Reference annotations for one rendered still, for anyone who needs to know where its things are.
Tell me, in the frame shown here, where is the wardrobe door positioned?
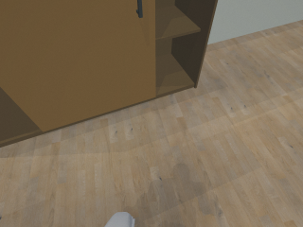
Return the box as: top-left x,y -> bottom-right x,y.
0,87 -> 39,141
0,0 -> 156,131

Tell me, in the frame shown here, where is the robot left thigh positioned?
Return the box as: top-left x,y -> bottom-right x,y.
104,212 -> 135,227

